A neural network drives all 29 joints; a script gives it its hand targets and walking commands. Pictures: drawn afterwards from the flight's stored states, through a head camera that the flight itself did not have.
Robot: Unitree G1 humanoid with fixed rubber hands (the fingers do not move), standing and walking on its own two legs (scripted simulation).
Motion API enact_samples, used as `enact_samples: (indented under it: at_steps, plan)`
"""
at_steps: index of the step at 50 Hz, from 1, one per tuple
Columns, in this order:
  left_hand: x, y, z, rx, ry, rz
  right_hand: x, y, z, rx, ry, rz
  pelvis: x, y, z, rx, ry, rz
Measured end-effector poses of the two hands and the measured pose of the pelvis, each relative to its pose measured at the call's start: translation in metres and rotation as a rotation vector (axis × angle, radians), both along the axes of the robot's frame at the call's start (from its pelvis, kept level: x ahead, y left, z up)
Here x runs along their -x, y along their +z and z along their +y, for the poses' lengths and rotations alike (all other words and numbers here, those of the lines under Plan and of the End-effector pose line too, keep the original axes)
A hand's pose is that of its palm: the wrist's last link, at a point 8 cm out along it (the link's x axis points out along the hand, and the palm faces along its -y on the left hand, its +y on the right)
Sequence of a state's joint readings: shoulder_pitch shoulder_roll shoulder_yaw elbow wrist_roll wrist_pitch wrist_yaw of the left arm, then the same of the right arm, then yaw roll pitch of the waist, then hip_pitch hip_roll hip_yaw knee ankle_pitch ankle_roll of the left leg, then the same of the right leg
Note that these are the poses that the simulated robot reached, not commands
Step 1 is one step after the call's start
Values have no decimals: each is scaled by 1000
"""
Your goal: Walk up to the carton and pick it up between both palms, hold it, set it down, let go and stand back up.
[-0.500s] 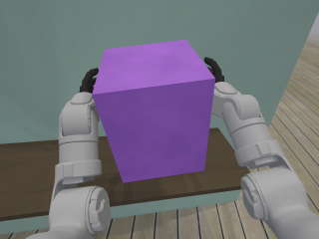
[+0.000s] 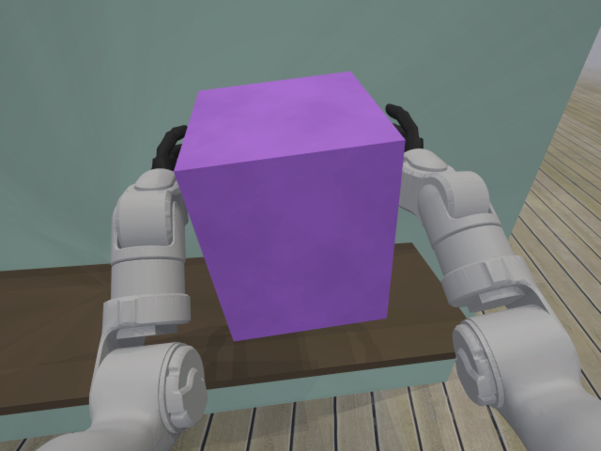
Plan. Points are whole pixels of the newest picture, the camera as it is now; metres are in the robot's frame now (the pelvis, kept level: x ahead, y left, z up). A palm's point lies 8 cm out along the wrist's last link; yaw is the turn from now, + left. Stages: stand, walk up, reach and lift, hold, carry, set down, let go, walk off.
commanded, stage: hold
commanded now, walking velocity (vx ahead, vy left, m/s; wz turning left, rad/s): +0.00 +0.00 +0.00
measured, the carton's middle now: (292, 204) +0.37 +0.00 +0.24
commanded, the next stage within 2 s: none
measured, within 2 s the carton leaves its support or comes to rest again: neither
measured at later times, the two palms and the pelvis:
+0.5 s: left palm (170, 182) +0.36 +0.15 +0.27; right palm (408, 170) +0.36 -0.14 +0.29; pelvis +0.00 +0.01 +0.00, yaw -1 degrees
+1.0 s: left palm (170, 181) +0.37 +0.15 +0.28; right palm (408, 168) +0.36 -0.14 +0.29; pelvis +0.00 +0.00 +0.00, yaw -1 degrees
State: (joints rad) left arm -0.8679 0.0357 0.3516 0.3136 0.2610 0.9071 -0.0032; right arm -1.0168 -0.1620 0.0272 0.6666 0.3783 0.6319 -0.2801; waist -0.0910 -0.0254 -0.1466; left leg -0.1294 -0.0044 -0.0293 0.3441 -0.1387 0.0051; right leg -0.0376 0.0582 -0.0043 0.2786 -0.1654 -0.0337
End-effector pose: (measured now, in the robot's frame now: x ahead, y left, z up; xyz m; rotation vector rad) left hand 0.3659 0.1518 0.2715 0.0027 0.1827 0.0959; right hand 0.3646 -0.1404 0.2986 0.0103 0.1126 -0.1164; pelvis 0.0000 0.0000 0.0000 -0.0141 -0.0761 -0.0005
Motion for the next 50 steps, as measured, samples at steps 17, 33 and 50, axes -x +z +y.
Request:
enact_samples:
  at_steps: [17, 33, 50]
  plan:
    - [0, 2, -4, -17, -1, -7, 1, -7, -5, -22, -3, -5, -4, 0, 3, -3, -8, -11]
    - [2, 3, -3, -19, -2, -12, 3, -5, -3, -17, -4, -7, -3, 0, 6, -1, -20, -13]
    - [1, 4, -4, -25, 1, -10, 2, -5, -4, -10, -2, -2, -3, 0, 5, -1, -18, -6]
